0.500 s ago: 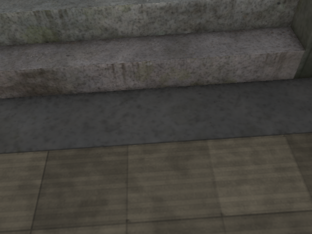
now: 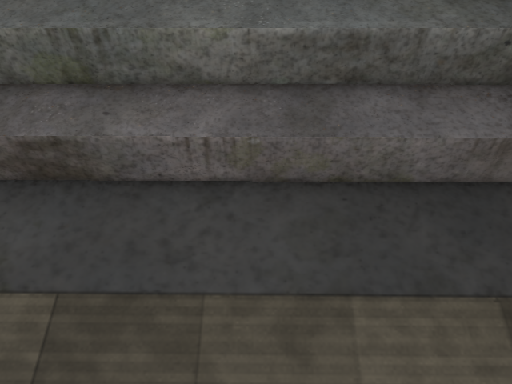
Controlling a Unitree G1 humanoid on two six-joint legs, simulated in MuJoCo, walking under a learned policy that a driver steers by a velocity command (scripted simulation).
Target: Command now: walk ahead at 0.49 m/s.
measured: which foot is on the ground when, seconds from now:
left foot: down 0.00-0.54, up 0.56-1.00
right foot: up 0.00-0.54, down 0.56-1.00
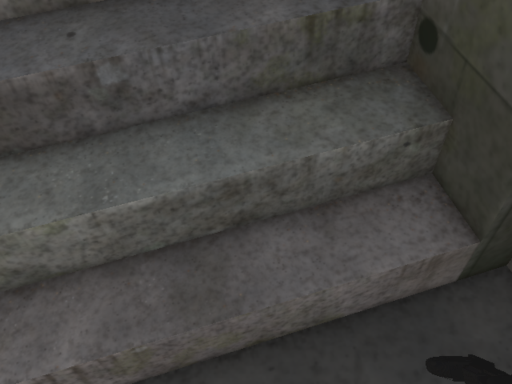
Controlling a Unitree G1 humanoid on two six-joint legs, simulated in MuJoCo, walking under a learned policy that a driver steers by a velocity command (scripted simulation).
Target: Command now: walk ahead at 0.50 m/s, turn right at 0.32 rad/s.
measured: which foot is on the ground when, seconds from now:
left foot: up 0.00-0.08, down 0.10-0.54, up 0.56-1.00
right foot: down 0.00-0.12, up 0.14-0.52, down 0.54-1.00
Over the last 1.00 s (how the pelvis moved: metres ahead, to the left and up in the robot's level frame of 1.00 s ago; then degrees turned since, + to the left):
0.53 -0.09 0.03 -22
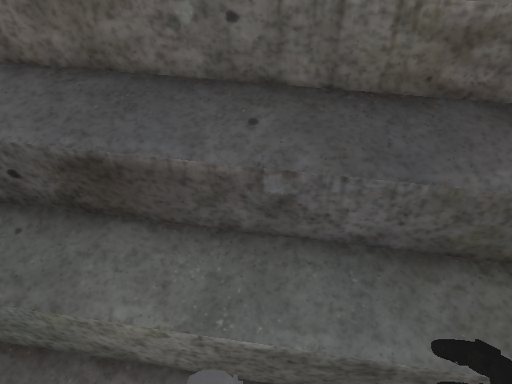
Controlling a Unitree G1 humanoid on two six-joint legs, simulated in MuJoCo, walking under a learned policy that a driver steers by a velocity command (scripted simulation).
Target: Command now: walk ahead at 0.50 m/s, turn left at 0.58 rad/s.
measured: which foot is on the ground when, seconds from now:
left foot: up 0.00-0.16, down 0.18-0.82, up 0.84-1.00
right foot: down 0.00-0.20, up 0.22-0.78, down 0.80-1.00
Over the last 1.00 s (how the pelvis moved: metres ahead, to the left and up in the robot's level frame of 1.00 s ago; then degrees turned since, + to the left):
0.36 0.12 0.00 28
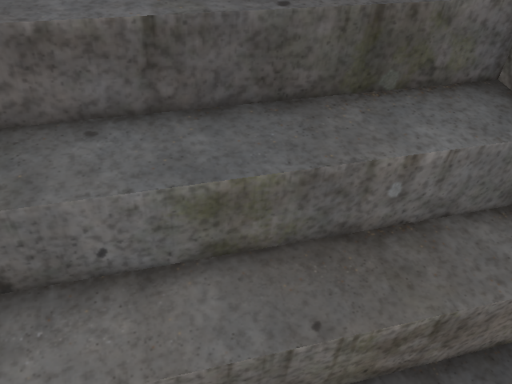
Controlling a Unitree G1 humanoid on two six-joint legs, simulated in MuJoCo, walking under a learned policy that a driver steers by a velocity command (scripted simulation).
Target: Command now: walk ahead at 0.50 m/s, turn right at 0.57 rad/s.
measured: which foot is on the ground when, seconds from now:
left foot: up 0.00-0.26, down 0.28-0.76, up 0.78-1.00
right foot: down 0.00-0.30, up 0.32-0.74, down 0.76-1.00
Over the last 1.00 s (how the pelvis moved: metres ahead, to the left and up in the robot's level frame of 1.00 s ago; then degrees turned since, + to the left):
0.47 0.15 0.34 -19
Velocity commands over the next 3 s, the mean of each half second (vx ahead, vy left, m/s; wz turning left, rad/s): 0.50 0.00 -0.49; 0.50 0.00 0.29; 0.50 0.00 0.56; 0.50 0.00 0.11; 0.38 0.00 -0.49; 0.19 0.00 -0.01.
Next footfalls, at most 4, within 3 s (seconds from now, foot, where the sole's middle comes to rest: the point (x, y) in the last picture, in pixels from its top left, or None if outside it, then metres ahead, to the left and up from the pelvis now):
0.28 left None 0.30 0.14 -0.50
0.76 right None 0.36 -0.18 -0.50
1.14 left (248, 310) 0.54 0.00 -0.30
1.62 right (302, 127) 0.84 -0.11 -0.09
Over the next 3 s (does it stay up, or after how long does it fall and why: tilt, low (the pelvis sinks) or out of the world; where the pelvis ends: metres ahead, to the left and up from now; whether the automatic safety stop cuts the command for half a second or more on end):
stays up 1.20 0.02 1.07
